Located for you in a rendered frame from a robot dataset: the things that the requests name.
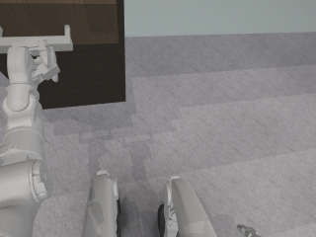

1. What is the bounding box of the robot left forearm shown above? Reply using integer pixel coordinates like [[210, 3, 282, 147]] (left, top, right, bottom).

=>
[[0, 83, 45, 167]]

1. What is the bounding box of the robot right shin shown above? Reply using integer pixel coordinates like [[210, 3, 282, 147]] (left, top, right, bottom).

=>
[[164, 176, 188, 237]]

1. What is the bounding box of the handle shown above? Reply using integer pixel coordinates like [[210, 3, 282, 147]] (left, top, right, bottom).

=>
[[0, 25, 73, 54]]

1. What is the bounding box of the left robot upper arm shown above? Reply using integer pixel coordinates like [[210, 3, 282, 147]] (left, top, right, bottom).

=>
[[0, 159, 53, 237]]

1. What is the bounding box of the right robot thigh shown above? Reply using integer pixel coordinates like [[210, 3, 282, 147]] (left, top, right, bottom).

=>
[[164, 178, 217, 237]]

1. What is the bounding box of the cabinet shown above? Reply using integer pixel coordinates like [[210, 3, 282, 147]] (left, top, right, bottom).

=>
[[0, 0, 126, 110]]

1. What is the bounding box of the right robot hand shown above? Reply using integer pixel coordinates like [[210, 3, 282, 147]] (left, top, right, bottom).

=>
[[237, 224, 262, 237]]

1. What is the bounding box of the left robot hand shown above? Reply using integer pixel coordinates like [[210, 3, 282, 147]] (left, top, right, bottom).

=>
[[7, 38, 60, 89]]

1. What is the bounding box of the drawer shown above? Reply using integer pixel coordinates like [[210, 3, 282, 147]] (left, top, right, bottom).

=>
[[0, 0, 119, 45]]

